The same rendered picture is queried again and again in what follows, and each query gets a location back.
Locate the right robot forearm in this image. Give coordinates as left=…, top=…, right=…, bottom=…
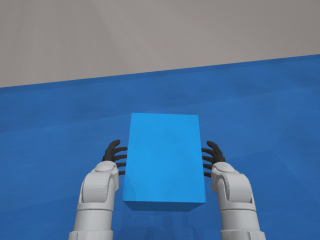
left=210, top=162, right=266, bottom=240

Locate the right robot hand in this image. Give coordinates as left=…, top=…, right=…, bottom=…
left=201, top=141, right=226, bottom=178

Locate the left robot forearm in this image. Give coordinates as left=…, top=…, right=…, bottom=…
left=68, top=161, right=119, bottom=240

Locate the carton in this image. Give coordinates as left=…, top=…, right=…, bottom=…
left=122, top=113, right=206, bottom=212

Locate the left robot hand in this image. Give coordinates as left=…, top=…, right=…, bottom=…
left=101, top=139, right=128, bottom=175

